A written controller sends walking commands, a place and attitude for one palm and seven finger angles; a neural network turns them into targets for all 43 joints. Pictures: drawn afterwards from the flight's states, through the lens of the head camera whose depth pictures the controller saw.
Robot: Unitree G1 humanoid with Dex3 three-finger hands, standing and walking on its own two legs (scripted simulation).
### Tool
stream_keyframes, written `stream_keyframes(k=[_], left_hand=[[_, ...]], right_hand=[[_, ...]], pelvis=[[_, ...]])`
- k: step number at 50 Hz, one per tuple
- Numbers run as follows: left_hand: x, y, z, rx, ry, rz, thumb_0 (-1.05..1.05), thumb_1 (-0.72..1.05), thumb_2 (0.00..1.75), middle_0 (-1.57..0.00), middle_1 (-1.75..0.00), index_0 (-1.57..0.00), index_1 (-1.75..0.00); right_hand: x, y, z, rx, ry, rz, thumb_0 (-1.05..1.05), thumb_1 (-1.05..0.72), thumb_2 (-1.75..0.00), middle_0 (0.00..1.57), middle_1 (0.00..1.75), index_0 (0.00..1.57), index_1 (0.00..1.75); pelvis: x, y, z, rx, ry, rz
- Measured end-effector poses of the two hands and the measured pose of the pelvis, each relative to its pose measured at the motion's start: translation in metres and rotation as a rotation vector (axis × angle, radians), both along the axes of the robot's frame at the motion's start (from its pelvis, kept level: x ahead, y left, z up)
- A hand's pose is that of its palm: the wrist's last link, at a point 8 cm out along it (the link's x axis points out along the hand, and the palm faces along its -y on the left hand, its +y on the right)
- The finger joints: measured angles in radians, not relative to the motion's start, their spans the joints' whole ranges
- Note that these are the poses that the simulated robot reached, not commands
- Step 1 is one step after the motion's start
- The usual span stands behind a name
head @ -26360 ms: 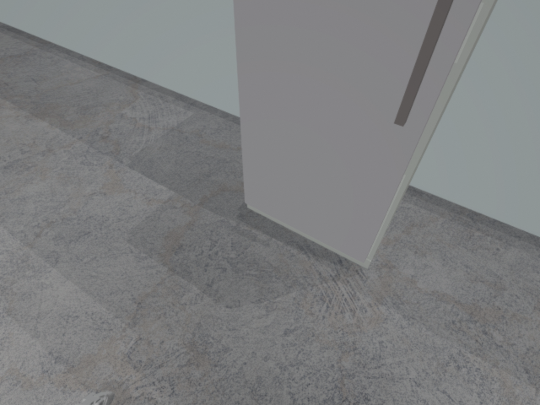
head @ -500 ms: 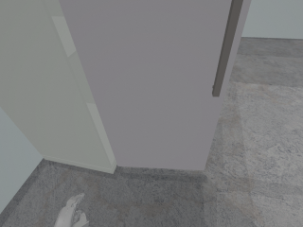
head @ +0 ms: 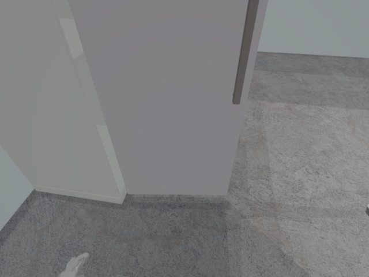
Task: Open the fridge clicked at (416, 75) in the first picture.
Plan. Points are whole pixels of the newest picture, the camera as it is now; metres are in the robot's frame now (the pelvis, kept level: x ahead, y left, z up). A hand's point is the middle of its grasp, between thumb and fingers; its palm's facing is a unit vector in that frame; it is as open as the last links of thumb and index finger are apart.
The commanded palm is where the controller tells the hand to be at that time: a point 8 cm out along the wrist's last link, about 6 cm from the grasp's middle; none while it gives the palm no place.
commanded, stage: stop stepping back and stand still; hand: right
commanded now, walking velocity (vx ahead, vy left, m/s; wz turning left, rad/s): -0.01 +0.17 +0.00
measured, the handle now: (243, 48) +0.75 -0.16 +0.21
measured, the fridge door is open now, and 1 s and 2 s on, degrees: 81 81 81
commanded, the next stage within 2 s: let the arm hang, fingers relaxed in 0.32 s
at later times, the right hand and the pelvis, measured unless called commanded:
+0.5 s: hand (345, 228) +0.22 -0.29 +0.07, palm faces +0.33 +0.83 -0.45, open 7.4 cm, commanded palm none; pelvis +0.00 -0.02 +0.00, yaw -1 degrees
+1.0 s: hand out of the picture +0.02 -0.21 -0.15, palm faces +0.02 +0.96 -0.28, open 7.3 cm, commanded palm none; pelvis -0.02 +0.01 +0.01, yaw -2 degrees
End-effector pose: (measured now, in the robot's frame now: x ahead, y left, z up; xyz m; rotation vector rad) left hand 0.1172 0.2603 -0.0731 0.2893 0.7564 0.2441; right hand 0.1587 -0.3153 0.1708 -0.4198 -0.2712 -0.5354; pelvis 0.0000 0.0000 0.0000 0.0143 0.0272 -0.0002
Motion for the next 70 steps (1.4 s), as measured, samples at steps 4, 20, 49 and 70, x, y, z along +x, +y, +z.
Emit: stream_keyframes(k=[4, 20, 49, 70], left_hand=[[0.003, -0.02, 0.007, -0.045, -0.057, -0.003, 0.01, 0.9, 0.9, -0.2, -0.3, -0.2, -0.3], [0.013, -0.025, -0.008, -0.065, 0.008, -0.04, 0.01, 0.9, 0.9, -0.2, -0.31, -0.2, -0.3], [-0.126, -0.001, -0.054, -0.127, 0.601, 0.049, 0.0, 0.91, 0.9, -0.2, -0.3, -0.2, -0.3], [-0.074, 0.018, -0.043, -0.07, 0.499, 0.023, 0.0, 0.91, 0.9, -0.2, -0.3, -0.2, -0.3]], right_hand=[[0.007, 0.005, -0.004, -0.013, 0.051, 0.075, 0.01, -0.89, -0.9, 0.2, 0.3, 0.21, 0.3], [-0.005, 0.001, 0.007, -0.116, 0.079, 0.086, 0.01, -0.88, -0.9, 0.21, 0.3, 0.21, 0.3], [-0.14, 0.061, -0.292, 0.522, 1.488, -0.025, -0.01, -0.93, -0.9, 0.2, 0.3, 0.21, 0.29], [-0.118, 0.041, -0.281, 0.484, 1.463, -0.034, 0.0, -0.9, -0.9, 0.2, 0.3, 0.2, 0.29]], pelvis=[[-0.006, -0.004, 0.001, -0.021, -0.026, 0.024], [0.001, -0.009, -0.003, 0.007, -0.029, 0.017], [-0.021, 0.011, 0.01, -0.001, -0.038, -0.035], [-0.016, 0.004, 0.015, -0.014, -0.044, -0.027]])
